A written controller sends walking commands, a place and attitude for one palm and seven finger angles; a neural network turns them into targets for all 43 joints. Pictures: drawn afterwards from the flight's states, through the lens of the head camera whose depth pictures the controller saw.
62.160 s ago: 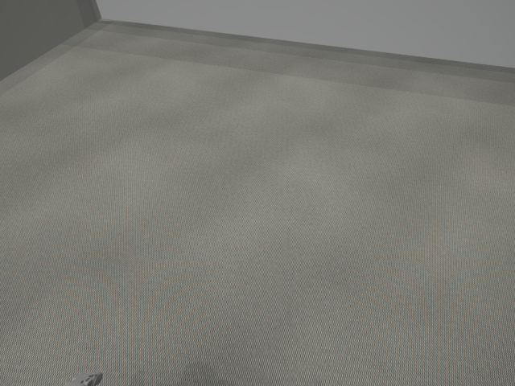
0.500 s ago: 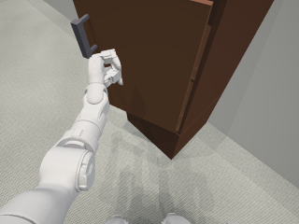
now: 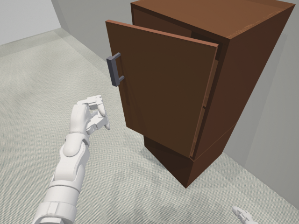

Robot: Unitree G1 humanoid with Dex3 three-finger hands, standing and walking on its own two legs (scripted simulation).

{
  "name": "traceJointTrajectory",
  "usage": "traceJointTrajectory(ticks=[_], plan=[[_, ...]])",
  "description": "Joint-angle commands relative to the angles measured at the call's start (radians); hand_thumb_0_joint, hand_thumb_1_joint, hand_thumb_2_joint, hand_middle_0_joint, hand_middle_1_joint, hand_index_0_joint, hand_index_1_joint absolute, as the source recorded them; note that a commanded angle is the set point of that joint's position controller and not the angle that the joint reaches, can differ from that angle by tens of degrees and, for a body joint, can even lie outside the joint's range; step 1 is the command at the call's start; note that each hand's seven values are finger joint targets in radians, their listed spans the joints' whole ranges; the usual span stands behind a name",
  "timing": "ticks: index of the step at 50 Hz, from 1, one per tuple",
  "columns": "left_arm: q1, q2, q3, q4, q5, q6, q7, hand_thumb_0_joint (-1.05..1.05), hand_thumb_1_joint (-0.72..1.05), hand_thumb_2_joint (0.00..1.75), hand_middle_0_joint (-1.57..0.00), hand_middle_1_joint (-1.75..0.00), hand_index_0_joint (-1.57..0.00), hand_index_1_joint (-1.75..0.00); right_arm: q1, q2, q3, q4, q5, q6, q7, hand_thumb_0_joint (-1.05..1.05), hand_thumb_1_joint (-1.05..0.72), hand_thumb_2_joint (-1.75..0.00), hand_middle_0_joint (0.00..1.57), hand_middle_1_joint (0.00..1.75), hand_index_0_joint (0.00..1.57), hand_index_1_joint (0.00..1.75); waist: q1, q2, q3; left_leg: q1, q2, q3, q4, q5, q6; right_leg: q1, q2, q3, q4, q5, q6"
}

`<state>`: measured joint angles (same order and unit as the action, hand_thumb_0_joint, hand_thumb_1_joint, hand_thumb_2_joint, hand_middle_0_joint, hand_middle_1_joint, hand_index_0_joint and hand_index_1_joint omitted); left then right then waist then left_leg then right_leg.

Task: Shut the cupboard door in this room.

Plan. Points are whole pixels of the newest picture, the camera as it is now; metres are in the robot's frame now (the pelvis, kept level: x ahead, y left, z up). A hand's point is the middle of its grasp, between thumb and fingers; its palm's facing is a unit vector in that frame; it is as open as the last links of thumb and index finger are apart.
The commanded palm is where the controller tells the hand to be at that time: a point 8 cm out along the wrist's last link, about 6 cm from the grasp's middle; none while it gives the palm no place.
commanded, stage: draw the hand back to the body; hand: left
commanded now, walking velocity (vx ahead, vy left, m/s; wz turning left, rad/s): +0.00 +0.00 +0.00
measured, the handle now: (116, 69) +0.66 +0.16 +0.07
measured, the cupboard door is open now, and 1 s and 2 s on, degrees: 18 18 18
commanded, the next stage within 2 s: step back with the hand held close in 1.06 s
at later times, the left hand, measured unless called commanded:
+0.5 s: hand (39, 150) +0.24 +0.24 +0.16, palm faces +0.33 -0.89 -0.32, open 4.7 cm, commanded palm +0.19 +0.29 +0.18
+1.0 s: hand (6, 165) +0.20 +0.28 +0.17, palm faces +0.47 -0.79 -0.39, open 7.4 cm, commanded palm +0.15 +0.31 +0.19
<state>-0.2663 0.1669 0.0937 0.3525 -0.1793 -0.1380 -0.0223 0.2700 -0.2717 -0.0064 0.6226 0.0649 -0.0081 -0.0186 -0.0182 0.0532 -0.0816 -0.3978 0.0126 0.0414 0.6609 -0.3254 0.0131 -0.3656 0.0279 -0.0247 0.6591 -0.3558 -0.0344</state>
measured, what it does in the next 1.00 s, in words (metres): stands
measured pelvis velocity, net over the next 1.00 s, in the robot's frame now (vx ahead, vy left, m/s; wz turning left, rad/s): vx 0.02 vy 0.01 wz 0.03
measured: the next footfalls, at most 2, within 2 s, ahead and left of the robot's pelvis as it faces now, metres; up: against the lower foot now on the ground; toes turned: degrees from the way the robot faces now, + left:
none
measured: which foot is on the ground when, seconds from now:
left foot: down 0.00-1.00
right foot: down 0.00-1.00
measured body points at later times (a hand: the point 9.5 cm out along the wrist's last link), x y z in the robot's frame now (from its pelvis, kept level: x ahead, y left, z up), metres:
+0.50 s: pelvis +0.01 +0.01 +0.02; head -0.01 -0.02 +0.47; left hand +0.22 +0.29 +0.17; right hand +0.20 -0.19 -0.07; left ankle +0.01 +0.11 -0.72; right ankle -0.01 -0.10 -0.72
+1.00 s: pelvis +0.02 +0.01 +0.02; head -0.01 -0.02 +0.47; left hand +0.17 +0.32 +0.19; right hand +0.22 -0.21 -0.06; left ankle +0.01 +0.11 -0.72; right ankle -0.01 -0.10 -0.72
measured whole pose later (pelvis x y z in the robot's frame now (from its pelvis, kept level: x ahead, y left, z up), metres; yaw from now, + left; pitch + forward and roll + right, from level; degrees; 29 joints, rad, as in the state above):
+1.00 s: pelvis +0.02 +0.01 +0.02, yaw +1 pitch -3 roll +0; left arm 0.46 0.34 0.33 -0.36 -0.08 -0.07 0.10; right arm 0.18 -0.23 0.02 0.63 0.02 -0.07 -0.08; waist 0.07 0.06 -0.01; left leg -0.12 -0.02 0.02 0.42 -0.24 0.03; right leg -0.07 0.01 -0.04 0.40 -0.27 -0.02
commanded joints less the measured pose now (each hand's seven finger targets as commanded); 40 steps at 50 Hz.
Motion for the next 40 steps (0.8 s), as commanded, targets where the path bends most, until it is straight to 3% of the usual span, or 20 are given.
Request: traceJointTrajectory(ticks=[1,2,6,13,19,23,27,28,31,34,35,40], plan=[[-0.206,0.21,0.024,-0.379,0.064,-0.024,0.04,0.0,0.9,0.9,-1.11,-1.29,-1.11,-1.29,-0.156,-0.066,-0.014,-0.184,-0.002,-0.027,-0.032,0.0,-0.9,-0.9,0.2,0.3,0.2,0.3,0.011,-0.113,-0.124,0.18,-0.02,-0.024,-0.159,0.144,0.028,0.095,-0.032,0.047,-0.21,0.224,0.038],[-0.16,0.209,0.012,-0.399,0.072,-0.014,0.048,0.0,0.9,0.9,-1.08,-1.26,-1.08,-1.26,-0.165,-0.067,-0.008,-0.184,-0.004,-0.017,-0.039,0.0,-0.9,-0.9,0.2,0.3,0.2,0.3,0.016,-0.119,-0.112,0.2,-0.017,-0.026,-0.176,0.149,0.031,0.108,-0.029,0.043,-0.227,0.219,0.036],[-0.095,0.22,0.025,-0.493,0.087,0.015,0.071,0.0,0.9,0.9,-0.97,-1.14,-0.97,-1.14,-0.197,-0.055,0.012,-0.19,-0.009,0.0,-0.052,0.0,-0.9,-0.9,0.2,0.3,0.2,0.3,0.015,-0.045,-0.067,0.273,-0.01,-0.034,-0.232,0.166,0.025,0.144,-0.024,0.025,-0.268,0.22,0.025],[0.079,0.23,0.046,-0.67,0.101,0.044,0.09,0.0,0.9,0.9,-0.78,-0.93,-0.78,-0.93,-0.221,-0.051,0.026,-0.2,-0.026,-0.011,-0.051,0.0,-0.9,-0.9,0.2,0.3,0.2,0.3,0.029,0.032,-0.058,0.355,-0.001,-0.047,-0.299,0.231,0.015,0.216,-0.019,0.007,-0.313,0.257,0.016],[0.272,0.295,0.154,-0.769,0.102,0.05,0.108,0.0,0.9,0.9,-0.61,-0.75,-0.61,-0.75,-0.232,-0.053,0.024,-0.198,-0.038,-0.021,-0.052,0.0,-0.9,-0.9,0.2,0.3,0.2,0.3,0.051,-0.024,-0.057,0.355,0.0,-0.049,-0.308,0.294,0.014,0.268,-0.02,-0.004,-0.321,0.31,0.018],[0.392,0.329,0.221,-0.841,0.1,0.043,0.115,0.0,0.9,0.9,-0.5,-0.63,-0.5,-0.63,-0.236,-0.05,0.019,-0.195,-0.041,-0.033,-0.05,0.0,-0.9,-0.9,0.2,0.3,0.2,0.3,0.064,0.012,-0.055,0.345,-0.003,-0.043,-0.3,0.329,0.012,0.29,-0.027,-0.003,-0.318,0.34,0.019],[0.537,0.374,0.305,-0.865,0.095,0.037,0.121,0.0,0.9,0.9,-0.39,-0.51,-0.39,-0.51,-0.236,-0.057,0.006,-0.184,-0.042,-0.049,-0.049,0.0,-0.9,-0.9,0.2,0.3,0.2,0.3,0.076,-0.024,-0.025,0.32,0.0,-0.038,-0.292,0.336,0.014,0.283,-0.027,-0.005,-0.323,0.344,0.024],[0.548,0.356,0.298,-0.893,0.094,0.033,0.12,0.0,0.9,0.9,-0.36,-0.48,-0.36,-0.48,-0.234,-0.051,0.006,-0.188,-0.039,-0.052,-0.048,0.0,-0.9,-0.9,0.2,0.3,0.2,0.3,0.073,-0.004,-0.031,0.324,0.0,-0.035,-0.29,0.34,0.013,0.283,-0.031,-0.007,-0.316,0.345,0.025],[0.609,0.382,0.349,-0.934,0.095,0.02,0.129,0.0,0.9,0.9,-0.28,-0.39,-0.28,-0.39,-0.226,-0.054,-0.002,-0.18,-0.038,-0.07,-0.047,0.0,-0.9,-0.9,0.2,0.3,0.2,0.3,0.076,0.023,-0.018,0.317,0.001,-0.036,-0.289,0.327,0.011,0.268,-0.028,-0.01,-0.315,0.32,0.025],[0.695,0.412,0.409,-0.943,0.09,0.012,0.136,0.0,0.9,0.9,-0.2,-0.3,-0.2,-0.3,-0.219,-0.055,-0.008,-0.177,-0.036,-0.085,-0.052,0.0,-0.9,-0.9,0.2,0.3,0.2,0.3,0.084,0.007,-0.005,0.303,0.002,-0.033,-0.285,0.323,0.012,0.264,-0.03,-0.009,-0.316,0.318,0.027],[0.676,0.371,0.366,-0.939,0.094,0.01,0.134,0.0,0.9,0.9,-0.2,-0.3,-0.2,-0.3,-0.218,-0.055,-0.008,-0.172,-0.037,-0.09,-0.052,0.0,-0.9,-0.9,0.2,0.3,0.2,0.3,0.074,0.013,0.019,0.299,0.0,-0.03,-0.287,0.31,0.013,0.247,-0.03,-0.011,-0.317,0.305,0.028],[0.603,0.353,0.331,-0.905,0.104,0.012,0.143,0.0,0.9,0.9,-0.2,-0.3,-0.2,-0.3,-0.206,-0.071,-0.016,-0.159,-0.039,-0.107,-0.062,0.0,-0.9,-0.9,0.2,0.3,0.2,0.3,0.061,-0.025,0.056,0.306,0.0,-0.038,-0.295,0.253,0.021,0.2,-0.029,-0.009,-0.329,0.236,0.031]])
